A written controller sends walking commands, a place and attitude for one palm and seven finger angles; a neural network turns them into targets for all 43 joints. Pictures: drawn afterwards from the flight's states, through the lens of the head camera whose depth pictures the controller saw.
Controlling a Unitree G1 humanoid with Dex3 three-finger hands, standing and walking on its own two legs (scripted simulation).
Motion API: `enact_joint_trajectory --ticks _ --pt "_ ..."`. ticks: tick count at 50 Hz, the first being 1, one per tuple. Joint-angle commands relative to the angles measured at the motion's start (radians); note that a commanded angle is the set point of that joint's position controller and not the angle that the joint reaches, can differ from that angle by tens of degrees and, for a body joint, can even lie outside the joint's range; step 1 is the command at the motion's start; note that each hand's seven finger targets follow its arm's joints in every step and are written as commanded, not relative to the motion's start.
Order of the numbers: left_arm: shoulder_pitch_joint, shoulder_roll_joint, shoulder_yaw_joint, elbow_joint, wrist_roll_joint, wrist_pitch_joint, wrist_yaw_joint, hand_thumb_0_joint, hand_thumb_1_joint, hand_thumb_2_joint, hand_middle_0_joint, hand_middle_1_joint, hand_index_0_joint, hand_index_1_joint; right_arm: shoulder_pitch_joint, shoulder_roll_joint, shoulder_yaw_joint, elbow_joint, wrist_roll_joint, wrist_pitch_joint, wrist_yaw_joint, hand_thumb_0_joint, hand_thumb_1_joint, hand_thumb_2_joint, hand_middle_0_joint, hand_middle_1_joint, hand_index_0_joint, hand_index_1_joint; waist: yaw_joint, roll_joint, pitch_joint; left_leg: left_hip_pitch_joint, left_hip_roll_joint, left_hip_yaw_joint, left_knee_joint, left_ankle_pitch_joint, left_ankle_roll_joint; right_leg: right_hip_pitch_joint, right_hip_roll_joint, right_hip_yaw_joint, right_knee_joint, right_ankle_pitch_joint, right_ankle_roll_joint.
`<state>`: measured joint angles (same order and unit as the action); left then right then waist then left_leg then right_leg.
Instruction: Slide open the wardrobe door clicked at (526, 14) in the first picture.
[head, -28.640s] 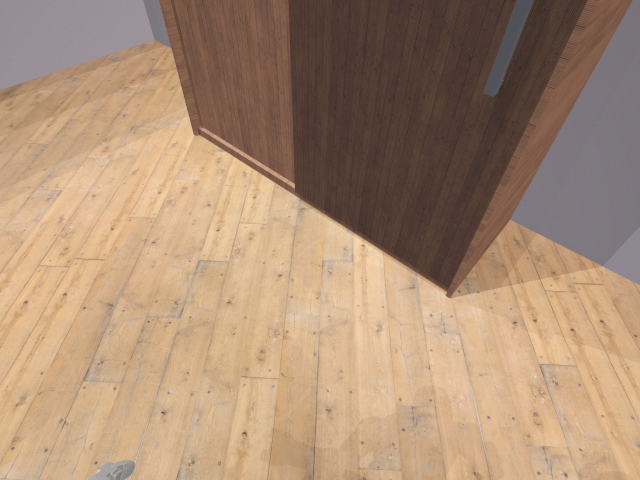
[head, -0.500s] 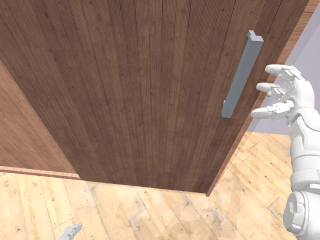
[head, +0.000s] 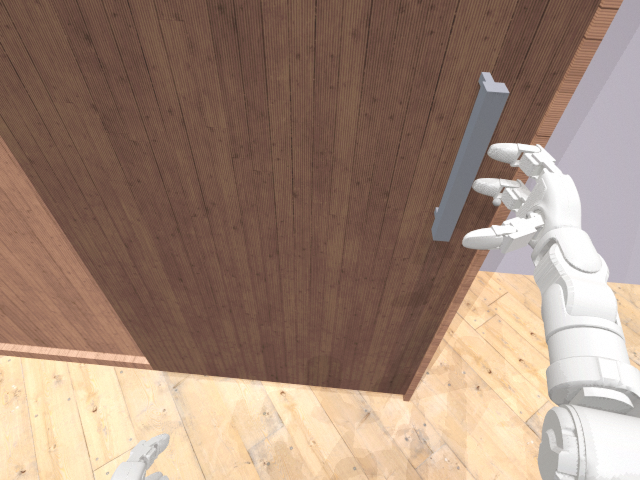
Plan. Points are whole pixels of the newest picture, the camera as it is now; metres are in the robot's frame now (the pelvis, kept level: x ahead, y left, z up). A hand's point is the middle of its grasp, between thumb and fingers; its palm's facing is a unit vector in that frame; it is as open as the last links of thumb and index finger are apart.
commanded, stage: feel for the door with the fingertips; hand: right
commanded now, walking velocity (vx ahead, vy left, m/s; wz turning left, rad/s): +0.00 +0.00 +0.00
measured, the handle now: (460, 164) +0.51 -0.14 +0.16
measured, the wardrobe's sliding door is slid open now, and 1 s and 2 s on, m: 0.00 0.00 0.00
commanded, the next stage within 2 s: slide the fingers in behind the handle in 0.64 s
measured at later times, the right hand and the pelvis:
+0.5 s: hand (495, 187) +0.46 -0.17 +0.17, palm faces +0.02 +1.00 +0.04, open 14.0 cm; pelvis +0.00 +0.01 +0.00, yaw +0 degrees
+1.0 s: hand (498, 188) +0.45 -0.17 +0.17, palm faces +0.01 +1.00 +0.02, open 13.9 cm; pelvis +0.00 +0.00 +0.00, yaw +0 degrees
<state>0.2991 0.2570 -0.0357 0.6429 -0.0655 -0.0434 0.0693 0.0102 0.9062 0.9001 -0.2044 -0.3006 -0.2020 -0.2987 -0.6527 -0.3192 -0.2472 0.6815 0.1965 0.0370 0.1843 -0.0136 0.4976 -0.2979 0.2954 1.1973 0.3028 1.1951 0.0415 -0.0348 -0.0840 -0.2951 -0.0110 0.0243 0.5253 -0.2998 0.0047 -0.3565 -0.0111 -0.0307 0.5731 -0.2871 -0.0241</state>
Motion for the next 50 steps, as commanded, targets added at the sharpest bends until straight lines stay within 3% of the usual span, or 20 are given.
enact_joint_trajectory --ticks 1,2,3,6,8,12,13,16,18,22,23,24,27,33,37,43,46,47,48,50 --pt "-0.031 0.144 0.049 -0.123 0.006 -0.026 0.015 0.0 0.9 0.9 -0.2 -0.3 -0.2 -0.3 -0.476 -0.277 -0.088 -0.218 -0.005 -0.058 -0.036 0.0 0.5 -0.3 0.3 1.2 0.3 1.2 0.0 0.072 -0.222 0.031 -0.013 0.008 -0.06 0.302 0.015 0.167 -0.006 0.039 -0.062 0.266 -0.019" --pt "-0.038 0.14 0.046 -0.123 0.008 -0.026 0.017 0.0 0.9 0.9 -0.2 -0.3 -0.2 -0.3 -0.507 -0.255 -0.068 -0.214 -0.009 -0.059 -0.037 0.0 0.5 -0.3 0.3 1.2 0.3 1.2 0.009 0.057 -0.205 0.02 -0.012 0.004 -0.066 0.291 0.015 0.169 -0.003 0.036 -0.064 0.25 -0.021" --pt "-0.033 0.143 0.047 -0.122 0.008 -0.023 0.019 0.0 0.9 0.9 -0.2 -0.3 -0.2 -0.3 -0.519 -0.286 -0.084 -0.224 -0.012 -0.069 -0.042 0.0 0.5 -0.3 0.3 1.2 0.3 1.2 0.005 0.058 -0.22 0.032 -0.009 0.002 -0.068 0.278 0.016 0.171 -0.006 0.037 -0.061 0.246 -0.022" --pt "-0.036 0.133 0.04 -0.109 0.01 -0.027 0.025 0.0 0.9 0.9 -0.2 -0.3 -0.2 -0.3 -0.612 -0.249 -0.034 -0.203 -0.027 -0.087 -0.037 0.0 0.5 -0.3 0.3 1.2 0.3 1.2 0.026 -0.035 -0.225 -0.01 -0.009 -0.001 -0.068 0.257 0.02 0.202 -0.002 0.042 -0.059 0.235 -0.016" --pt "-0.023 0.137 0.042 -0.098 0.009 -0.029 0.029 0.0 0.9 0.9 -0.2 -0.3 -0.2 -0.3 -0.633 -0.222 -0.001 -0.158 -0.022 -0.097 -0.024 0.0 0.5 -0.3 0.3 1.2 0.3 1.2 0.046 -0.017 -0.227 -0.026 -0.01 0.0 -0.073 0.246 0.019 0.212 -0.005 0.046 -0.049 0.229 -0.018" --pt "-0.003 0.145 0.045 -0.079 0.007 -0.036 0.032 0.0 0.9 0.9 -0.2 -0.3 -0.2 -0.3 -0.666 -0.235 -0.012 -0.059 -0.005 -0.103 0.014 0.0 0.5 -0.3 0.3 1.2 0.3 1.2 0.049 -0.012 -0.262 -0.033 -0.009 0.002 -0.067 0.258 0.02 0.213 0.0 0.052 -0.046 0.23 -0.014" --pt "0.01 0.151 0.048 -0.078 0.008 -0.036 0.032 0.0 0.9 0.9 -0.2 -0.3 -0.2 -0.3 -0.649 -0.24 -0.016 -0.041 0.0 -0.108 0.019 0.0 0.5 -0.3 0.3 1.2 0.3 1.2 0.047 0.036 -0.275 -0.016 -0.01 0.005 -0.064 0.265 0.019 0.205 -0.001 0.055 -0.039 0.24 -0.018" --pt "0.02 0.153 0.05 -0.07 0.008 -0.04 0.027 0.0 0.9 0.9 -0.2 -0.3 -0.2 -0.3 -0.672 -0.245 -0.027 -0.006 0.004 -0.116 0.027 0.0 0.5 -0.3 0.3 1.2 0.3 1.2 0.044 0.007 -0.286 -0.026 -0.009 0.004 -0.055 0.286 0.019 0.2 0.002 0.053 -0.036 0.252 -0.016" --pt "0.037 0.159 0.052 -0.07 0.011 -0.038 0.023 0.0 0.9 0.9 -0.2 -0.3 -0.2 -0.3 -0.627 -0.262 -0.046 0.045 0.006 -0.124 0.024 0.0 0.5 -0.3 0.3 1.2 0.3 1.2 0.039 0.059 -0.268 -0.018 -0.011 0.004 -0.056 0.277 0.016 0.166 0.002 0.05 -0.031 0.241 -0.02" --pt "0.051 0.162 0.055 -0.068 0.014 -0.036 0.016 0.0 0.9 0.9 -0.2 -0.3 -0.2 -0.3 -0.673 -0.316 -0.083 0.041 -0.012 -0.157 0.014 0.0 0.5 -0.3 0.3 1.2 0.3 1.2 0.033 0.025 -0.281 -0.009 -0.009 -0.004 -0.043 0.292 0.016 0.141 0.004 0.042 -0.031 0.241 -0.021" --pt "0.06 0.169 0.061 -0.072 0.018 -0.033 0.015 0.0 0.9 0.9 -0.2 -0.3 -0.2 -0.3 -0.644 -0.366 -0.122 0.04 -0.018 -0.168 0.008 0.0 0.5 -0.3 0.3 1.2 0.3 1.2 0.022 0.059 -0.304 0.02 -0.008 -0.007 -0.039 0.307 0.015 0.131 0.003 0.04 -0.023 0.256 -0.024" --pt "0.055 0.164 0.057 -0.073 0.016 -0.03 0.013 0.0 0.9 0.9 -0.2 -0.3 -0.2 -0.3 -0.667 -0.367 -0.114 0.021 -0.024 -0.18 0.008 0.0 0.5 -0.3 0.3 1.2 0.3 1.2 0.024 0.014 -0.31 0.023 -0.008 -0.011 -0.031 0.33 0.016 0.134 0.004 0.037 -0.025 0.27 -0.022" --pt "0.058 0.155 0.06 -0.075 0.012 -0.033 0.01 0.0 0.9 0.9 -0.2 -0.3 -0.2 -0.3 -0.692 -0.306 -0.062 -0.015 -0.029 -0.2 0.011 0.0 0.5 -0.3 0.3 1.2 0.3 1.2 0.037 -0.043 -0.316 -0.012 -0.015 -0.008 -0.032 0.329 0.017 0.177 0.0 0.033 -0.017 0.288 -0.017" --pt "0.084 0.168 0.067 -0.061 0.013 -0.03 0.015 0.0 0.9 0.9 -0.2 -0.3 -0.2 -0.3 -0.698 -0.336 -0.088 0.003 -0.012 -0.186 0.018 0.0 0.5 -0.3 0.3 1.2 0.3 1.2 0.049 0.012 -0.307 -0.004 -0.02 -0.001 -0.041 0.325 0.015 0.17 -0.005 0.036 -0.017 0.285 -0.023" --pt "0.077 0.162 0.065 -0.063 0.011 -0.03 0.015 0.0 0.9 0.9 -0.2 -0.3 -0.2 -0.3 -0.689 -0.318 -0.078 -0.01 -0.014 -0.178 0.025 0.0 0.5 -0.3 0.3 1.2 0.3 1.2 0.044 -0.034 -0.313 -0.019 -0.021 0.0 -0.036 0.344 0.017 0.193 -0.006 0.037 -0.019 0.314 -0.017" --pt "0.077 0.164 0.065 -0.073 0.013 -0.031 0.01 0.0 0.9 0.9 -0.2 -0.3 -0.2 -0.3 -0.617 -0.313 -0.089 -0.005 -0.005 -0.173 0.019 0.0 0.5 -0.3 0.3 1.2 0.3 1.2 0.029 0.034 -0.303 0.009 -0.02 0.004 -0.034 0.343 0.018 0.168 -0.006 0.037 -0.021 0.309 -0.021" --pt "0.053 0.156 0.066 -0.091 0.01 -0.031 0.005 0.0 0.9 0.9 -0.2 -0.3 -0.2 -0.3 -0.571 -0.284 -0.075 -0.062 -0.011 -0.161 0.018 0.0 0.5 -0.3 0.3 1.2 0.3 1.2 0.011 -0.02 -0.333 0.01 -0.019 0.005 -0.024 0.373 0.021 0.204 -0.007 0.035 -0.02 0.354 -0.015" --pt "0.048 0.152 0.064 -0.096 0.01 -0.032 0.002 0.0 0.9 0.9 -0.2 -0.3 -0.2 -0.3 -0.562 -0.245 -0.047 -0.07 -0.008 -0.154 0.02 0.0 0.5 -0.3 0.3 1.2 0.3 1.2 0.014 -0.02 -0.32 0.003 -0.021 0.009 -0.027 0.369 0.02 0.209 -0.007 0.035 -0.021 0.355 -0.014" --pt "0.052 0.156 0.067 -0.098 0.01 -0.029 0.002 0.0 0.9 0.9 -0.2 -0.3 -0.2 -0.3 -0.531 -0.271 -0.07 -0.08 -0.006 -0.152 0.015 0.0 0.5 -0.3 0.3 1.2 0.3 1.2 0.009 0.006 -0.326 0.023 -0.019 0.009 -0.027 0.376 0.02 0.202 -0.009 0.035 -0.016 0.366 -0.017" --pt "0.027 0.149 0.064 -0.112 0.006 -0.028 -0.001 0.0 0.9 0.9 -0.2 -0.3 -0.2 -0.3 -0.519 -0.234 -0.046 -0.142 -0.001 -0.137 0.014 0.0 0.5 -0.3 0.3 1.2 0.3 1.2 0.004 -0.016 -0.322 0.022 -0.021 0.009 -0.028 0.39 0.021 0.221 -0.01 0.034 -0.024 0.382 -0.016"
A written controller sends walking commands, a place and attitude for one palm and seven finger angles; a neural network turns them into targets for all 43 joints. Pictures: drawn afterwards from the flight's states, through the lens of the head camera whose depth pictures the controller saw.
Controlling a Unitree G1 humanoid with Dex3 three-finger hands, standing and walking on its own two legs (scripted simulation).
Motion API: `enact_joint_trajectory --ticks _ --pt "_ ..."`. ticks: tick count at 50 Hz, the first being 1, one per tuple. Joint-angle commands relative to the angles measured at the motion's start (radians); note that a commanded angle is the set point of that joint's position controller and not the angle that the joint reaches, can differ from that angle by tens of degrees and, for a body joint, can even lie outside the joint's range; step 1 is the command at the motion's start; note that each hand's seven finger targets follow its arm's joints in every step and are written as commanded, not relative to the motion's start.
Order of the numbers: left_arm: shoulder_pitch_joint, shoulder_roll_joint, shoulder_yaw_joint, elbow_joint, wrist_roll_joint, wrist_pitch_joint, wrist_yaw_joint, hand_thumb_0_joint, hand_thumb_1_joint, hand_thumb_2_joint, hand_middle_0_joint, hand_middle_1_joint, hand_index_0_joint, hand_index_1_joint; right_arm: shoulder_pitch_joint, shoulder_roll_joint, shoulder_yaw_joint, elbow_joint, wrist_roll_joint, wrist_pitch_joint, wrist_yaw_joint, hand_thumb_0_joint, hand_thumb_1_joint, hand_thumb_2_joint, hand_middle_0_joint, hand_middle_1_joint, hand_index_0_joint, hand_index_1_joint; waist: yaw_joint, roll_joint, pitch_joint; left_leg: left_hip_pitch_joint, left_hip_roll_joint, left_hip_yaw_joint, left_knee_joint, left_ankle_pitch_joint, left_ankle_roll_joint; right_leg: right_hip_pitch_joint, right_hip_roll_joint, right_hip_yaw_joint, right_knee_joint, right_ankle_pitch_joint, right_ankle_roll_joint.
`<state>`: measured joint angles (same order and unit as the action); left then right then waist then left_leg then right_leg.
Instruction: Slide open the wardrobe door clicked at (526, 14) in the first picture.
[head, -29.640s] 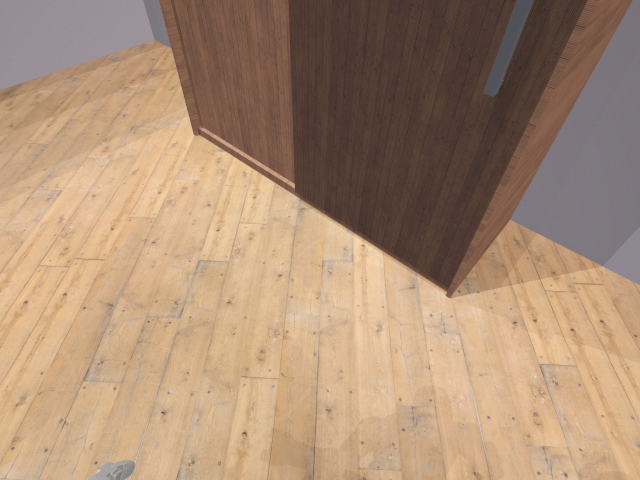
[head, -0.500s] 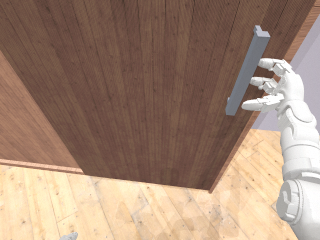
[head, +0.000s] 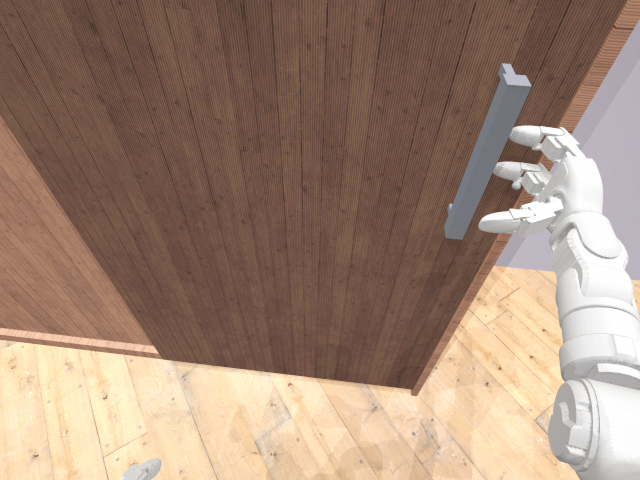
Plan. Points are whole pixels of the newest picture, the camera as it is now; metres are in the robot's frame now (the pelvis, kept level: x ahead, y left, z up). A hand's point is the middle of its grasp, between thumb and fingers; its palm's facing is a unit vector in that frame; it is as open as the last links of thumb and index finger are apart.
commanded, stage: slide the fingers in behind the handle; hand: right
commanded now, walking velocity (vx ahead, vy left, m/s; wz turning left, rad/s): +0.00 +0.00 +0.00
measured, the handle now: (476, 160) +0.50 -0.15 +0.16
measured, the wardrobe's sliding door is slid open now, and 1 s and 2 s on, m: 0.00 0.00 0.00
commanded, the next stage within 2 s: move the hooked fingers beside the handle in 0.58 s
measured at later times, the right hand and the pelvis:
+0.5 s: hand (501, 194) +0.42 -0.16 +0.17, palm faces +0.03 +1.00 +0.01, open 14.0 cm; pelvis -0.01 +0.01 +0.00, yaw -1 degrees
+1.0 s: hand (504, 194) +0.43 -0.16 +0.17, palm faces +0.03 +1.00 +0.03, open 14.0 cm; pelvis -0.01 +0.01 +0.00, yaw -1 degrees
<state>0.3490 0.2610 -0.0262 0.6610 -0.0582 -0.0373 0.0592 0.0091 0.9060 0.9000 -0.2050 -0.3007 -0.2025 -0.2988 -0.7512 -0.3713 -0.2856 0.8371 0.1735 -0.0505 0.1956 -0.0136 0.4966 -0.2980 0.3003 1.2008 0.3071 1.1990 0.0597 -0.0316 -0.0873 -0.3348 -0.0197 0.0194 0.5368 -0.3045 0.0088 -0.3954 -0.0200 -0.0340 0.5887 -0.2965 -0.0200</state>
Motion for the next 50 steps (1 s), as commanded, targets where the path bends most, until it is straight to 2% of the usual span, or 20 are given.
enact_joint_trajectory --ticks 1,4,8,9,11,13,15,16,18,22,23,24,25,31,35,40,43,44,48,50 --pt "-0.03 0.143 0.055 -0.131 -0.004 -0.032 0.011 0.0 0.9 0.9 -0.2 -0.3 -0.2 -0.3 -0.407 -0.167 0.002 -0.295 0.024 -0.037 0.002 0.0 0.5 -0.3 0.3 1.2 0.3 1.2 -0.011 -0.007 -0.295 0.052 -0.012 0.015 -0.047 0.381 0.016 0.257 -0.002 0.037 -0.042 0.375 -0.02" --pt "-0.045 0.145 0.052 -0.129 -0.006 -0.029 0.016 0.0 0.9 0.9 -0.2 -0.3 -0.2 -0.3 -0.439 -0.157 0.014 -0.312 0.028 -0.01 -0.015 0.0 0.5 -0.3 0.3 1.2 0.3 1.2 0.005 0.041 -0.236 0.038 -0.011 0.015 -0.064 0.334 0.011 0.227 -0.001 0.041 -0.056 0.302 -0.025" --pt "-0.064 0.135 0.046 -0.126 -0.003 -0.032 0.023 0.0 0.9 0.9 -0.2 -0.3 -0.2 -0.3 -0.514 -0.136 0.046 -0.387 0.016 -0.011 -0.046 0.0 0.5 -0.3 0.3 1.2 0.3 1.2 0.012 -0.007 -0.25 0.03 -0.006 0.013 -0.071 0.301 0.015 0.263 0.001 0.048 -0.057 0.293 -0.023" --pt "-0.068 0.13 0.045 -0.122 0.0 -0.036 0.022 0.0 0.9 0.9 -0.2 -0.3 -0.2 -0.3 -0.527 -0.124 0.05 -0.395 0.012 -0.013 -0.054 0.0 0.5 -0.3 0.3 1.2 0.3 1.2 0.011 -0.038 -0.27 0.021 -0.007 0.012 -0.067 0.31 0.016 0.288 0.002 0.051 -0.057 0.307 -0.02" --pt "-0.064 0.131 0.043 -0.114 0.004 -0.038 0.022 0.0 0.9 0.9 -0.2 -0.3 -0.2 -0.3 -0.505 -0.133 0.035 -0.375 0.01 -0.014 -0.063 0.0 0.5 -0.3 0.3 1.2 0.3 1.2 0.003 -0.018 -0.289 0.034 -0.007 0.013 -0.065 0.319 0.017 0.289 0.004 0.054 -0.056 0.318 -0.017" --pt "-0.06 0.136 0.043 -0.111 0.007 -0.033 0.024 0.0 0.9 0.9 -0.2 -0.3 -0.2 -0.3 -0.452 -0.169 -0.003 -0.326 0.013 -0.01 -0.065 0.0 0.5 -0.3 0.3 1.2 0.3 1.2 -0.006 0.05 -0.281 0.072 -0.006 0.011 -0.072 0.332 0.014 0.256 0.006 0.046 -0.058 0.309 -0.024" --pt "-0.073 0.132 0.038 -0.115 0.005 -0.03 0.024 0.0 0.9 0.9 -0.2 -0.3 -0.2 -0.3 -0.461 -0.157 0.006 -0.305 0.011 -0.001 -0.059 0.0 0.5 -0.3 0.3 1.2 0.3 1.2 -0.005 0.054 -0.273 0.086 -0.001 0.006 -0.072 0.341 0.011 0.229 0.013 0.038 -0.067 0.284 -0.025" --pt "-0.081 0.129 0.038 -0.116 0.003 -0.03 0.024 0.0 0.9 0.9 -0.2 -0.3 -0.2 -0.3 -0.451 -0.153 0.01 -0.294 0.008 0.002 -0.056 0.0 0.5 -0.3 0.3 1.2 0.3 1.2 -0.01 0.023 -0.261 0.079 0.001 0.005 -0.074 0.329 0.013 0.226 0.012 0.035 -0.069 0.273 -0.023" --pt "-0.076 0.132 0.039 -0.12 0.003 -0.025 0.021 0.0 0.9 0.9 -0.2 -0.3 -0.2 -0.3 -0.423 -0.149 0.016 -0.282 0.005 0.005 -0.054 0.0 0.5 -0.3 0.3 1.2 0.3 1.2 -0.012 0.041 -0.257 0.09 0.002 0.007 -0.075 0.335 0.014 0.219 0.011 0.035 -0.066 0.282 -0.024" --pt "-0.083 0.125 0.04 -0.126 -0.002 -0.031 0.019 0.0 0.9 0.9 -0.2 -0.3 -0.2 -0.3 -0.486 -0.084 0.072 -0.317 0.009 -0.002 -0.052 0.0 0.5 -0.3 0.3 1.2 0.3 1.2 0.002 -0.008 -0.247 0.047 -0.003 0.011 -0.077 0.303 0.018 0.25 0.009 0.044 -0.072 0.271 -0.019" --pt "-0.081 0.128 0.043 -0.126 0.0 -0.032 0.02 0.0 0.9 0.9 -0.2 -0.3 -0.2 -0.3 -0.476 -0.089 0.065 -0.316 0.016 -0.006 -0.054 0.0 0.5 -0.3 0.3 1.2 0.3 1.2 0.004 0.034 -0.253 0.061 -0.003 0.01 -0.082 0.308 0.015 0.251 0.007 0.044 -0.067 0.276 -0.024" --pt "-0.086 0.128 0.044 -0.125 -0.002 -0.033 0.021 0.0 0.9 0.9 -0.2 -0.3 -0.2 -0.3 -0.479 -0.093 0.062 -0.331 0.017 -0.009 -0.055 0.0 0.5 -0.3 0.3 1.2 0.3 1.2 -0.001 0.003 -0.266 0.061 -0.002 0.006 -0.08 0.313 0.016 0.256 0.008 0.041 -0.069 0.277 -0.023" --pt "-0.082 0.125 0.042 -0.12 -0.001 -0.034 0.02 0.0 0.9 0.9 -0.2 -0.3 -0.2 -0.3 -0.506 -0.073 0.079 -0.335 0.018 -0.012 -0.058 0.0 0.5 -0.3 0.3 1.2 0.3 1.2 0.009 0.012 -0.261 0.053 -0.004 0.011 -0.081 0.307 0.016 0.264 0.008 0.044 -0.071 0.274 -0.021" --pt "-0.077 0.124 0.046 -0.1 0.001 -0.05 0.015 0.0 0.9 0.9 -0.2 -0.3 -0.2 -0.3 -0.515 -0.022 0.12 -0.346 0.014 -0.024 -0.072 0.0 0.5 -0.3 0.3 1.2 0.3 1.2 0.011 0.015 -0.264 0.043 -0.007 0.013 -0.084 0.305 0.015 0.284 0.009 0.047 -0.073 0.278 -0.021" --pt "-0.077 0.13 0.045 -0.087 0.001 -0.049 0.021 0.0 0.9 0.9 -0.2 -0.3 -0.2 -0.3 -0.516 -0.076 0.079 -0.301 0.015 -0.021 -0.071 0.0 0.5 -0.3 0.3 1.2 0.3 1.2 0.012 0.064 -0.233 0.056 -0.004 0.004 -0.099 0.28 0.01 0.238 0.013 0.042 -0.081 0.227 -0.029" --pt "-0.071 0.126 0.041 -0.079 0.002 -0.054 0.023 0.0 0.9 0.9 -0.2 -0.3 -0.2 -0.3 -0.554 -0.08 0.082 -0.268 0.007 -0.031 -0.063 0.0 0.5 -0.3 0.3 1.2 0.3 1.2 0.016 -0.001 -0.226 0.03 -0.002 0.006 -0.097 0.262 0.014 0.248 0.015 0.045 -0.08 0.225 -0.025" --pt "-0.063 0.134 0.043 -0.086 0.005 -0.05 0.022 0.0 0.9 0.9 -0.2 -0.3 -0.2 -0.3 -0.498 -0.153 0.019 -0.266 0.008 -0.043 -0.06 0.0 0.5 -0.3 0.3 1.2 0.3 1.2 -0.01 0.024 -0.274 0.078 -0.001 0.006 -0.088 0.285 0.017 0.239 0.014 0.044 -0.078 0.249 -0.025" --pt "-0.07 0.129 0.041 -0.094 0.004 -0.052 0.021 0.0 0.9 0.9 -0.2 -0.3 -0.2 -0.3 -0.481 -0.128 0.031 -0.265 0.012 -0.044 -0.055 0.0 0.5 -0.3 0.3 1.2 0.3 1.2 -0.012 0.023 -0.281 0.086 -0.001 0.002 -0.083 0.307 0.016 0.238 0.017 0.04 -0.079 0.259 -0.027" --pt "-0.06 0.14 0.04 -0.093 0.003 -0.045 0.024 0.0 0.9 0.9 -0.2 -0.3 -0.2 -0.3 -0.475 -0.193 -0.012 -0.21 0.017 -0.044 -0.042 0.0 0.5 -0.3 0.3 1.2 0.3 1.2 -0.005 0.089 -0.225 0.087 0.003 -0.001 -0.096 0.275 0.007 0.179 0.014 0.034 -0.083 0.206 -0.031" --pt "-0.064 0.14 0.038 -0.097 0.002 -0.043 0.027 0.0 0.9 0.9 -0.2 -0.3 -0.2 -0.3 -0.511 -0.209 -0.02 -0.207 0.009 -0.045 -0.039 0.0 0.5 -0.3 0.3 1.2 0.3 1.2 0.001 0.063 -0.218 0.072 0.005 -0.007 -0.094 0.269 0.006 0.177 0.016 0.031 -0.084 0.197 -0.032"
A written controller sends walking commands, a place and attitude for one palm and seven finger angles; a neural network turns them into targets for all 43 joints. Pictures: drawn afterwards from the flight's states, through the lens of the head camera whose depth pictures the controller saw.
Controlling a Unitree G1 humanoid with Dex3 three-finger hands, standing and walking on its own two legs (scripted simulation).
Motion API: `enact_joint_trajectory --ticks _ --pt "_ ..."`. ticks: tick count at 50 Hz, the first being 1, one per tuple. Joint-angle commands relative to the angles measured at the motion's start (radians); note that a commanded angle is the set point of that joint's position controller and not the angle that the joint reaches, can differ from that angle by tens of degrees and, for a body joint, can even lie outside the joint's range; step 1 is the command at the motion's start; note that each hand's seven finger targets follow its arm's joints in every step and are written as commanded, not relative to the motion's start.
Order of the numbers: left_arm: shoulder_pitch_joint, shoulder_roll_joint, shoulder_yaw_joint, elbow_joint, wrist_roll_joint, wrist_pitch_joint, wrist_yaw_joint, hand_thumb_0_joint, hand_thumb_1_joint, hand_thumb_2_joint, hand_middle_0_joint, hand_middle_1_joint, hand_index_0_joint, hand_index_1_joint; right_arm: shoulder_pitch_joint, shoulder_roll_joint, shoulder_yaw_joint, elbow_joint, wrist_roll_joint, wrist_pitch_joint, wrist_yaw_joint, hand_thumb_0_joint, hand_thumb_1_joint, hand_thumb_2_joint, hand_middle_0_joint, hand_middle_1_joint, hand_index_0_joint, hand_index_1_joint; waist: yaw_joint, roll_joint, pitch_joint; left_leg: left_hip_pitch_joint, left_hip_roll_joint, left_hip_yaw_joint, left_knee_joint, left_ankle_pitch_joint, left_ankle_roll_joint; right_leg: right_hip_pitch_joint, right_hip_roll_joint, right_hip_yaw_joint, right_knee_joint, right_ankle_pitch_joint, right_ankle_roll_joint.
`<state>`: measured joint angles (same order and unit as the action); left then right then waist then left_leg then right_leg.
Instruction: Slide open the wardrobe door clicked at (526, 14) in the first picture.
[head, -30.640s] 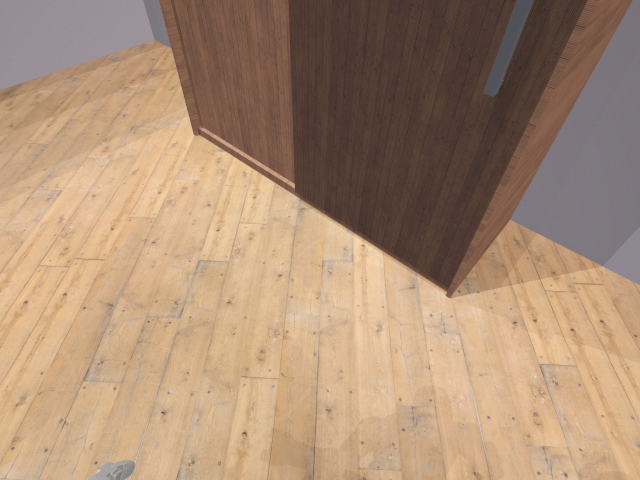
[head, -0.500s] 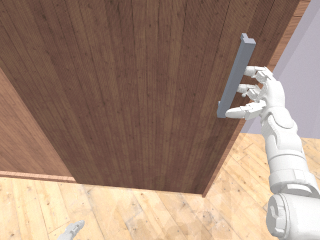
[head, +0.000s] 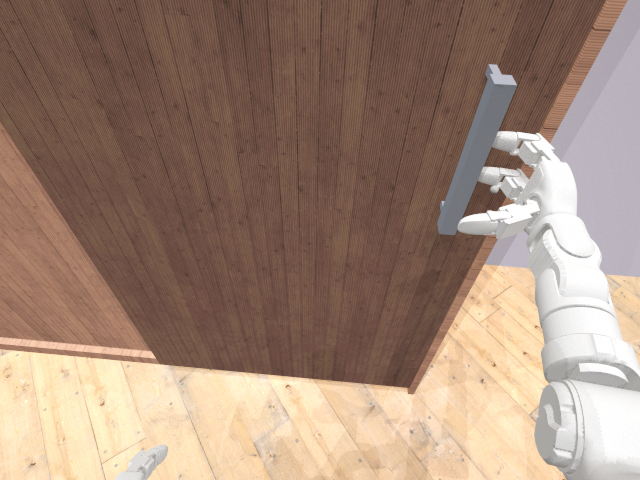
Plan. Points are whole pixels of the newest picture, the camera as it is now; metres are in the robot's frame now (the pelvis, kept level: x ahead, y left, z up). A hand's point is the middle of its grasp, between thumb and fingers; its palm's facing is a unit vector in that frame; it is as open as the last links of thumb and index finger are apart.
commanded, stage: move the hooked fingers beside the handle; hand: right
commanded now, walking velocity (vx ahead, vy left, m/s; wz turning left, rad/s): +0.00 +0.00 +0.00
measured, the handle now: (467, 158) +0.52 -0.14 +0.16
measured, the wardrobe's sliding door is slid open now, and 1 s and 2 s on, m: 0.00 0.00 0.00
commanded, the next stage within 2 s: none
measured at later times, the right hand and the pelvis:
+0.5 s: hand (517, 191) +0.44 -0.19 +0.17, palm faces +0.02 +1.00 +0.02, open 14.0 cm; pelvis +0.01 -0.01 +0.00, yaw +1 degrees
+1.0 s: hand (517, 189) +0.45 -0.19 +0.17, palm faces +0.02 +1.00 +0.01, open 14.0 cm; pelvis +0.01 -0.01 +0.00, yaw +0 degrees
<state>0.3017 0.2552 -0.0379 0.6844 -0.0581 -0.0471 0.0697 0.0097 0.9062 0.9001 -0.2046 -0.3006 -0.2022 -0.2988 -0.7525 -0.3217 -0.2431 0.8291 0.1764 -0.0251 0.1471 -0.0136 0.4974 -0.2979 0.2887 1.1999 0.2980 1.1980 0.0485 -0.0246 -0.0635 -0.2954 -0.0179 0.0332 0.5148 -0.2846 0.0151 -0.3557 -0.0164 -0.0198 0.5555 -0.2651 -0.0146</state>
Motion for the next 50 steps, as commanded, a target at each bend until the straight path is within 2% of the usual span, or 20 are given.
enact_joint_trajectory --ticks 1,3,7,8,10,12,13,16,19,22,23,27,28,32,33,35,41,46,48,50 --pt "-0.015 0.144 0.051 -0.124 0.003 -0.033 0.016 0.0 0.9 0.9 -0.2 -0.3 -0.2 -0.3 -0.5 -0.257 -0.063 -0.199 0.003 -0.073 0.013 0.0 0.5 -0.3 0.3 1.2 0.3 1.2 0.004 0.029 -0.255 0.036 0.003 -0.023 -0.067 0.264 0.003 0.143 0.014 0.015 -0.046 0.183 -0.036" --pt "-0.013 0.146 0.054 -0.134 0.003 -0.03 0.015 0.0 0.9 0.9 -0.2 -0.3 -0.2 -0.3 -0.482 -0.284 -0.074 -0.247 0.0 -0.088 0.018 0.0 0.5 -0.3 0.3 1.2 0.3 1.2 -0.003 0.003 -0.305 0.059 0.004 -0.024 -0.055 0.3 0.007 0.169 0.011 0.013 -0.035 0.228 -0.036" --pt "-0.008 0.142 0.057 -0.129 -0.002 -0.039 0.014 0.0 0.9 0.9 -0.2 -0.3 -0.2 -0.3 -0.516 -0.205 -0.006 -0.28 0.012 -0.103 0.04 0.0 0.5 -0.3 0.3 1.2 0.3 1.2 0.016 -0.055 -0.32 0.003 -0.008 -0.009 -0.05 0.289 0.012 0.237 0.001 0.029 -0.032 0.262 -0.024" --pt "-0.001 0.148 0.061 -0.13 -0.002 -0.037 0.017 0.0 0.9 0.9 -0.2 -0.3 -0.2 -0.3 -0.489 -0.215 -0.016 -0.269 0.019 -0.098 0.042 0.0 0.5 -0.3 0.3 1.2 0.3 1.2 0.02 -0.005 -0.318 0.012 -0.009 -0.007 -0.052 0.299 0.01 0.233 0.0 0.03 -0.024 0.273 -0.029" --pt "-0.005 0.147 0.058 -0.125 -0.005 -0.037 0.017 0.0 0.9 0.9 -0.2 -0.3 -0.2 -0.3 -0.502 -0.191 -0.001 -0.249 0.029 -0.075 0.05 0.0 0.5 -0.3 0.3 1.2 0.3 1.2 0.022 -0.014 -0.293 -0.004 -0.009 -0.004 -0.056 0.292 0.009 0.224 0.0 0.032 -0.033 0.257 -0.027" --pt "0.003 0.154 0.061 -0.121 -0.004 -0.034 0.018 0.0 0.9 0.9 -0.2 -0.3 -0.2 -0.3 -0.472 -0.228 -0.041 -0.221 0.033 -0.053 0.052 0.0 0.5 -0.3 0.3 1.2 0.3 1.2 0.013 0.014 -0.287 0.003 -0.008 -0.004 -0.057 0.288 0.008 0.2 0.001 0.03 -0.037 0.246 -0.028" --pt "0.01 0.161 0.061 -0.123 -0.002 -0.029 0.02 0.0 0.9 0.9 -0.2 -0.3 -0.2 -0.3 -0.442 -0.285 -0.086 -0.22 0.03 -0.05 0.045 0.0 0.5 -0.3 0.3 1.2 0.3 1.2 0.001 0.047 -0.297 0.033 -0.007 -0.004 -0.056 0.301 0.008 0.185 0.001 0.031 -0.034 0.261 -0.031" --pt "0.0 0.149 0.059 -0.135 0.0 -0.029 0.014 0.0 0.9 0.9 -0.2 -0.3 -0.2 -0.3 -0.422 -0.256 -0.072 -0.262 0.019 -0.047 0.037 0.0 0.5 -0.3 0.3 1.2 0.3 1.2 -0.008 -0.008 -0.314 0.036 -0.006 -0.004 -0.045 0.34 0.011 0.206 0.002 0.023 -0.034 0.309 -0.027" --pt "-0.002 0.15 0.061 -0.147 0.002 -0.024 0.011 0.0 0.9 0.9 -0.2 -0.3 -0.2 -0.3 -0.377 -0.285 -0.101 -0.311 0.021 -0.06 0.033 0.0 0.5 -0.3 0.3 1.2 0.3 1.2 -0.017 0.016 -0.334 0.067 -0.007 -0.008 -0.04 0.385 0.01 0.211 0.0 0.019 -0.027 0.349 -0.03" --pt "-0.013 0.145 0.062 -0.156 -0.001 -0.021 0.012 0.0 0.9 0.9 -0.2 -0.3 -0.2 -0.3 -0.36 -0.256 -0.078 -0.351 0.024 -0.055 0.045 0.0 0.5 -0.3 0.3 1.2 0.3 1.2 -0.016 -0.015 -0.328 0.065 -0.009 -0.007 -0.04 0.395 0.01 0.228 -0.003 0.015 -0.031 0.367 -0.026" --pt "-0.008 0.15 0.062 -0.153 -0.002 -0.017 0.014 0.0 0.9 0.9 -0.2 -0.3 -0.2 -0.3 -0.364 -0.261 -0.067 -0.348 0.026 -0.051 0.048 0.0 0.5 -0.3 0.3 1.2 0.3 1.2 -0.002 0.015 -0.308 0.061 -0.007 -0.004 -0.046 0.383 0.007 0.22 -0.007 0.017 -0.029 0.355 -0.03" --pt "-0.018 0.152 0.057 -0.144 -0.006 -0.014 0.023 0.0 0.9 0.9 -0.2 -0.3 -0.2 -0.3 -0.419 -0.252 -0.051 -0.311 0.027 -0.015 0.061 0.0 0.5 -0.3 0.3 1.2 0.3 1.2 0.014 -0.01 -0.24 -0.002 -0.008 -0.001 -0.065 0.289 0.009 0.204 -0.006 0.028 -0.046 0.264 -0.026" --pt "-0.011 0.158 0.057 -0.142 -0.004 -0.012 0.026 0.0 0.9 0.9 -0.2 -0.3 -0.2 -0.3 -0.412 -0.287 -0.076 -0.298 0.031 -0.013 0.059 0.0 0.5 -0.3 0.3 1.2 0.3 1.2 0.014 0.022 -0.238 0.012 -0.006 -0.004 -0.07 0.284 0.007 0.192 -0.005 0.026 -0.042 0.254 -0.032" --pt "-0.017 0.149 0.054 -0.14 -0.002 -0.021 0.029 0.0 0.9 0.9 -0.2 -0.3 -0.2 -0.3 -0.499 -0.252 -0.038 -0.345 0.028 -0.028 0.064 0.0 0.5 -0.3 0.3 1.2 0.3 1.2 0.022 -0.056 -0.296 -0.015 -0.005 -0.003 -0.062 0.288 0.012 0.253 -0.002 0.039 -0.035 0.287 -0.023" --pt "-0.005 0.154 0.057 -0.137 0.0 -0.021 0.029 0.0 0.9 0.9 -0.2 -0.3 -0.2 -0.3 -0.474 -0.267 -0.048 -0.329 0.03 -0.035 0.064 0.0 0.5 -0.3 0.3 1.2 0.3 1.2 0.022 -0.01 -0.31 0.001 -0.007 0.0 -0.059 0.297 0.011 0.251 -0.006 0.043 -0.03 0.306 -0.025" --pt "-0.011 0.152 0.056 -0.138 -0.001 -0.024 0.028 0.0 0.9 0.9 -0.2 -0.3 -0.2 -0.3 -0.463 -0.264 -0.052 -0.337 0.034 -0.045 0.067 0.0 0.5 -0.3 0.3 1.2 0.3 1.2 0.015 -0.035 -0.338 0.003 -0.008 0.0 -0.052 0.313 0.013 0.269 -0.004 0.045 -0.029 0.325 -0.021" --pt "-0.006 0.158 0.053 -0.132 -0.004 -0.016 0.026 0.0 0.9 0.9 -0.2 -0.3 -0.2 -0.3 -0.447 -0.277 -0.06 -0.216 0.027 -0.02 0.071 0.0 0.5 -0.3 0.3 1.2 0.3 1.2 0.014 -0.004 -0.254 -0.012 -0.004 0.003 -0.056 0.273 0.011 0.191 -0.002 0.041 -0.04 0.26 -0.021" --pt "0.001 0.157 0.054 -0.138 -0.001 -0.018 0.023 0.0 0.9 0.9 -0.2 -0.3 -0.2 -0.3 -0.507 -0.278 -0.053 -0.269 0.017 -0.046 0.058 0.0 0.5 -0.3 0.3 1.2 0.3 1.2 0.017 -0.041 -0.309 -0.019 -0.006 0.003 -0.046 0.278 0.015 0.236 -0.004 0.051 -0.031 0.295 -0.017" --pt "0.013 0.163 0.056 -0.135 0.002 -0.017 0.024 0.0 0.9 0.9 -0.2 -0.3 -0.2 -0.3 -0.482 -0.331 -0.096 -0.252 0.022 -0.062 0.056 0.0 0.5 -0.3 0.3 1.2 0.3 1.2 0.013 0.011 -0.316 0.008 -0.006 -0.002 -0.052 0.285 0.01 0.219 -0.006 0.045 -0.027 0.289 -0.025" --pt "0.003 0.157 0.053 -0.138 0.0 -0.019 0.026 0.0 0.9 0.9 -0.2 -0.3 -0.2 -0.3 -0.509 -0.296 -0.069 -0.264 0.023 -0.072 0.062 0.0 0.5 -0.3 0.3 1.2 0.3 1.2 0.019 0.008 -0.314 0.011 -0.007 -0.002 -0.047 0.298 0.009 0.218 -0.004 0.042 -0.033 0.286 -0.025"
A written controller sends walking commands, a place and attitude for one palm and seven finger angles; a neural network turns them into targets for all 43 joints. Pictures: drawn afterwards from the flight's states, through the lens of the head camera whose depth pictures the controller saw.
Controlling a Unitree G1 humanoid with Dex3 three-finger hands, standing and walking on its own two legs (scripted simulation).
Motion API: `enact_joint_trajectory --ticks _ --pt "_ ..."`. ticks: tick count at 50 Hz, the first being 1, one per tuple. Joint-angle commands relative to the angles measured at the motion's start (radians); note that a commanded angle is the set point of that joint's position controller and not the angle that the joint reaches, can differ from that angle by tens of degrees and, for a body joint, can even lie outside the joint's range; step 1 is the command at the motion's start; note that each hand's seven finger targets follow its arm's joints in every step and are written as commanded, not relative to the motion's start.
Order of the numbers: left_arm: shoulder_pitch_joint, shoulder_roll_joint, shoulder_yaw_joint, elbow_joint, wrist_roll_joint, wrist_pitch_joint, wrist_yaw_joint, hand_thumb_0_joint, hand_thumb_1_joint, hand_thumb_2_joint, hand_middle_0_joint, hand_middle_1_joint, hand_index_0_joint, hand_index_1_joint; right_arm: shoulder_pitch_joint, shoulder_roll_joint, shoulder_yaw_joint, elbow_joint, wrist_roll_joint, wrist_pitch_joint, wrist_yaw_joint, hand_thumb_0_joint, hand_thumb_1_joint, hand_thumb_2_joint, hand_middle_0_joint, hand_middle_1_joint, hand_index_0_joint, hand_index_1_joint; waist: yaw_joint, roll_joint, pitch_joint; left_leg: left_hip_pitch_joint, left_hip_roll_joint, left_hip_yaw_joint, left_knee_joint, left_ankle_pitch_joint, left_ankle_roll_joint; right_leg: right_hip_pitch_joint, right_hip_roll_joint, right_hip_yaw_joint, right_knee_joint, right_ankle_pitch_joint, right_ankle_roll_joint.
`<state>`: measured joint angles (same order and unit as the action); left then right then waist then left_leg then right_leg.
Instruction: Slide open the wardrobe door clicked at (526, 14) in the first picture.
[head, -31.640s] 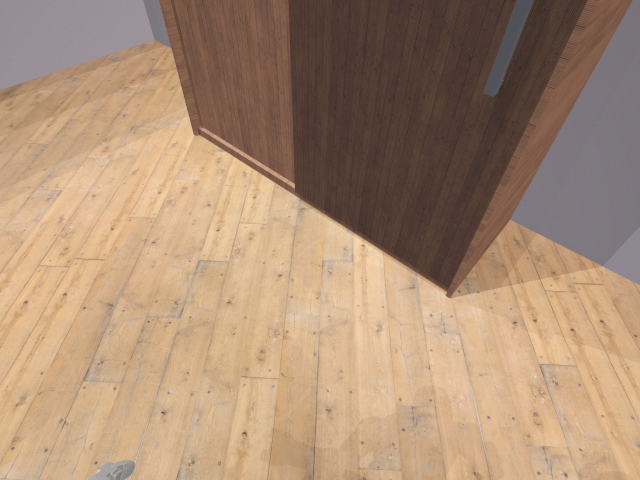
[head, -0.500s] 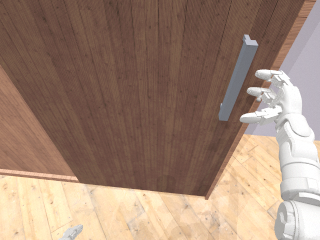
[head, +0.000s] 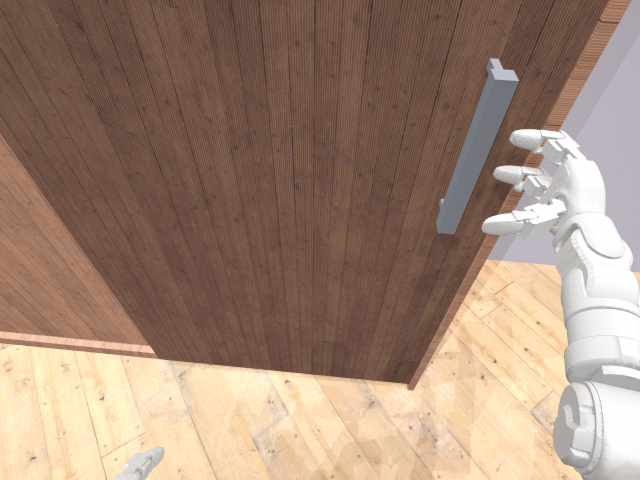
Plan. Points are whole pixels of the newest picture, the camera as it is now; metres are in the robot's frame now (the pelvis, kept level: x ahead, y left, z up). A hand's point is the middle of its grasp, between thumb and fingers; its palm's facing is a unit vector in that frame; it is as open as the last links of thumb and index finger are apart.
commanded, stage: move the hooked fingers beside the handle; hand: right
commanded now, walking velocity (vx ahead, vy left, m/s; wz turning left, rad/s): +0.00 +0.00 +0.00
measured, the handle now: (467, 155) +0.51 -0.14 +0.16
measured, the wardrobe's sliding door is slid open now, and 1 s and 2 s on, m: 0.00 0.00 0.00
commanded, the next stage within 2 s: feel for the door with the fingertips in 1.10 s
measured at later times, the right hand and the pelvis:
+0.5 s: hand (528, 187) +0.44 -0.20 +0.17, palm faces +0.02 +1.00 +0.01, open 14.0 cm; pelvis +0.01 +0.01 +0.00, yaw +0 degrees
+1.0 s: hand (528, 188) +0.44 -0.20 +0.17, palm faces +0.01 +1.00 +0.02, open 14.0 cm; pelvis +0.00 +0.00 +0.00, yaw +0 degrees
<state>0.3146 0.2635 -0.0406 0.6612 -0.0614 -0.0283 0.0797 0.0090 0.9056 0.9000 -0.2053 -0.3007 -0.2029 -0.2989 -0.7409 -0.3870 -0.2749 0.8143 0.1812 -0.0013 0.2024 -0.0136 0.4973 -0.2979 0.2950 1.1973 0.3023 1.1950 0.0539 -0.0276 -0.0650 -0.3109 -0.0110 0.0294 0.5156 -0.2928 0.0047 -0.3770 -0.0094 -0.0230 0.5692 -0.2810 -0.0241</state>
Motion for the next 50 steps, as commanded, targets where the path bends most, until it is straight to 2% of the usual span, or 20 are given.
enact_joint_trajectory --ticks 1,7,10,12,13,14,15,18,22,26,27,28,32,34,37,41,43,45,48,50 --pt "-0.006 0.151 0.057 -0.111 0.002 -0.04 0.016 0.0 0.9 0.9 -0.2 -0.3 -0.2 -0.3 -0.519 -0.24 -0.043 -0.239 0.016 -0.098 0.008 0.0 0.5 -0.3 0.3 1.2 0.3 1.2 0.01 -0.002 -0.319 0.022 -0.014 0.0 -0.047 0.298 0.021 0.242 -0.011 0.046 -0.045 0.296 -0.014" --pt "0.005 0.154 0.057 -0.106 0.001 -0.031 0.017 0.0 0.9 0.9 -0.2 -0.3 -0.2 -0.3 -0.475 -0.261 -0.058 -0.172 0.009 -0.078 0.022 0.0 0.5 -0.3 0.3 1.2 0.3 1.2 0.008 -0.002 -0.278 0.029 -0.012 -0.003 -0.053 0.306 0.018 0.195 -0.006 0.032 -0.047 0.273 -0.018" --pt "0.009 0.162 0.058 -0.114 0.0 -0.024 0.019 0.0 0.9 0.9 -0.2 -0.3 -0.2 -0.3 -0.458 -0.323 -0.101 -0.168 0.011 -0.076 0.034 0.0 0.5 -0.3 0.3 1.2 0.3 1.2 0.002 0.024 -0.283 0.059 -0.009 -0.009 -0.052 0.327 0.016 0.167 -0.004 0.025 -0.048 0.268 -0.024" --pt "0.003 0.154 0.058 -0.121 -0.002 -0.026 0.02 0.0 0.9 0.9 -0.2 -0.3 -0.2 -0.3 -0.489 -0.286 -0.065 -0.209 0.013 -0.089 0.044 0.0 0.5 -0.3 0.3 1.2 0.3 1.2 0.008 -0.027 -0.303 0.047 -0.01 -0.011 -0.051 0.333 0.017 0.2 -0.004 0.024 -0.043 0.283 -0.022" --pt "0.01 0.154 0.062 -0.125 -0.001 -0.028 0.02 0.0 0.9 0.9 -0.2 -0.3 -0.2 -0.3 -0.489 -0.271 -0.051 -0.234 0.02 -0.1 0.047 0.0 0.5 -0.3 0.3 1.2 0.3 1.2 0.011 -0.009 -0.322 0.058 -0.01 -0.009 -0.047 0.342 0.017 0.21 -0.005 0.024 -0.033 0.3 -0.024" --pt "0.004 0.155 0.063 -0.122 -0.002 -0.031 0.019 0.0 0.9 0.9 -0.2 -0.3 -0.2 -0.3 -0.503 -0.294 -0.067 -0.27 0.021 -0.11 0.048 0.0 0.5 -0.3 0.3 1.2 0.3 1.2 0.008 -0.056 -0.348 0.054 -0.012 -0.014 -0.045 0.359 0.019 0.238 -0.006 0.025 -0.031 0.322 -0.022" --pt "0.011 0.155 0.064 -0.12 0.0 -0.031 0.019 0.0 0.9 0.9 -0.2 -0.3 -0.2 -0.3 -0.467 -0.307 -0.088 -0.26 0.023 -0.111 0.05 0.0 0.5 -0.3 0.3 1.2 0.3 1.2 -0.001 -0.033 -0.36 0.063 -0.015 -0.01 -0.042 0.378 0.02 0.25 -0.008 0.03 -0.03 0.349 -0.022" --pt "0.012 0.158 0.061 -0.112 -0.005 -0.027 0.024 0.0 0.9 0.9 -0.2 -0.3 -0.2 -0.3 -0.466 -0.294 -0.069 -0.215 0.038 -0.098 0.065 0.0 0.5 -0.3 0.3 1.2 0.3 1.2 0.02 0.018 -0.289 0.055 -0.012 -0.01 -0.054 0.359 0.013 0.202 -0.006 0.021 -0.031 0.297 -0.028" --pt "0.001 0.158 0.06 -0.115 -0.008 -0.025 0.022 0.0 0.9 0.9 -0.2 -0.3 -0.2 -0.3 -0.434 -0.28 -0.062 -0.186 0.03 -0.063 0.068 0.0 0.5 -0.3 0.3 1.2 0.3 1.2 0.007 -0.021 -0.261 0.03 -0.01 -0.006 -0.052 0.338 0.017 0.19 -0.002 0.023 -0.04 0.282 -0.023" --pt "-0.004 0.155 0.06 -0.125 -0.005 -0.027 0.018 0.0 0.9 0.9 -0.2 -0.3 -0.2 -0.3 -0.453 -0.266 -0.053 -0.251 0.034 -0.068 0.059 0.0 0.5 -0.3 0.3 1.2 0.3 1.2 0.008 -0.023 -0.305 0.036 -0.012 -0.006 -0.048 0.359 0.018 0.223 -0.003 0.028 -0.032 0.317 -0.022" --pt "-0.002 0.157 0.063 -0.124 -0.003 -0.026 0.019 0.0 0.9 0.9 -0.2 -0.3 -0.2 -0.3 -0.43 -0.307 -0.095 -0.244 0.034 -0.069 0.055 0.0 0.5 -0.3 0.3 1.2 0.3 1.2 -0.004 -0.008 -0.321 0.053 -0.011 -0.01 -0.046 0.373 0.018 0.22 -0.003 0.025 -0.029 0.324 -0.023" --pt "0.003 0.16 0.061 -0.127 -0.002 -0.023 0.02 0.0 0.9 0.9 -0.2 -0.3 -0.2 -0.3 -0.415 -0.31 -0.091 -0.246 0.04 -0.073 0.054 0.0 0.5 -0.3 0.3 1.2 0.3 1.2 0.0 0.029 -0.313 0.074 -0.01 -0.008 -0.046 0.383 0.015 0.199 -0.003 0.022 -0.029 0.323 -0.027" --pt "-0.013 0.153 0.058 -0.125 -0.004 -0.027 0.021 0.0 0.9 0.9 -0.2 -0.3 -0.2 -0.3 -0.481 -0.283 -0.066 -0.255 0.032 -0.078 0.052 0.0 0.5 -0.3 0.3 1.2 0.3 1.2 0.013 0.002 -0.293 0.042 -0.01 -0.01 -0.048 0.361 0.014 0.212 -0.003 0.025 -0.033 0.302 -0.026" --pt "-0.013 0.154 0.057 -0.125 -0.002 -0.025 0.023 0.0 0.9 0.9 -0.2 -0.3 -0.2 -0.3 -0.46 -0.314 -0.091 -0.254 0.028 -0.078 0.048 0.0 0.5 -0.3 0.3 1.2 0.3 1.2 0.004 -0.011 -0.311 0.054 -0.009 -0.015 -0.045 0.375 0.014 0.216 -0.003 0.023 -0.029 0.318 -0.027" --pt "-0.017 0.15 0.054 -0.126 -0.004 -0.024 0.022 0.0 0.9 0.9 -0.2 -0.3 -0.2 -0.3 -0.466 -0.277 -0.057 -0.244 0.025 -0.074 0.056 0.0 0.5 -0.3 0.3 1.2 0.3 1.2 0.006 -0.043 -0.304 0.037 -0.009 -0.008 -0.045 0.353 0.019 0.224 -0.004 0.028 -0.033 0.311 -0.02" --pt "-0.011 0.155 0.053 -0.118 -0.005 -0.022 0.024 0.0 0.9 0.9 -0.2 -0.3 -0.2 -0.3 -0.478 -0.268 -0.045 -0.175 0.029 -0.056 0.062 0.0 0.5 -0.3 0.3 1.2 0.3 1.2 0.02 -0.018 -0.257 0.009 -0.007 -0.006 -0.053 0.317 0.017 0.195 -0.004 0.032 -0.035 0.271 -0.021" --pt "-0.003 0.156 0.057 -0.123 -0.003 -0.023 0.023 0.0 0.9 0.9 -0.2 -0.3 -0.2 -0.3 -0.491 -0.265 -0.041 -0.203 0.033 -0.064 0.064 0.0 0.5 -0.3 0.3 1.2 0.3 1.2 0.017 -0.011 -0.289 0.023 -0.007 -0.001 -0.047 0.33 0.019 0.212 -0.005 0.036 -0.029 0.302 -0.021" --pt "-0.009 0.155 0.058 -0.13 -0.002 -0.028 0.02 0.0 0.9 0.9 -0.2 -0.3 -0.2 -0.3 -0.462 -0.269 -0.059 -0.229 0.036 -0.07 0.061 0.0 0.5 -0.3 0.3 1.2 0.3 1.2 0.002 -0.019 -0.341 0.035 -0.01 -0.005 -0.041 0.352 0.02 0.239 -0.004 0.035 -0.027 0.327 -0.02" --pt "0.001 0.155 0.058 -0.124 0.001 -0.028 0.02 0.0 0.9 0.9 -0.2 -0.3 -0.2 -0.3 -0.477 -0.28 -0.064 -0.238 0.039 -0.088 0.054 0.0 0.5 -0.3 0.3 1.2 0.3 1.2 0.009 0.012 -0.329 0.049 -0.011 -0.001 -0.04 0.36 0.018 0.228 -0.007 0.037 -0.026 0.338 -0.021" --pt "-0.001 0.158 0.059 -0.123 0.001 -0.027 0.018 0.0 0.9 0.9 -0.2 -0.3 -0.2 -0.3 -0.44 -0.324 -0.111 -0.227 0.033 -0.087 0.051 0.0 0.5 -0.3 0.3 1.2 0.3 1.2 -0.005 0.021 -0.334 0.065 -0.012 -0.007 -0.038 0.375 0.017 0.214 -0.006 0.031 -0.03 0.334 -0.023"
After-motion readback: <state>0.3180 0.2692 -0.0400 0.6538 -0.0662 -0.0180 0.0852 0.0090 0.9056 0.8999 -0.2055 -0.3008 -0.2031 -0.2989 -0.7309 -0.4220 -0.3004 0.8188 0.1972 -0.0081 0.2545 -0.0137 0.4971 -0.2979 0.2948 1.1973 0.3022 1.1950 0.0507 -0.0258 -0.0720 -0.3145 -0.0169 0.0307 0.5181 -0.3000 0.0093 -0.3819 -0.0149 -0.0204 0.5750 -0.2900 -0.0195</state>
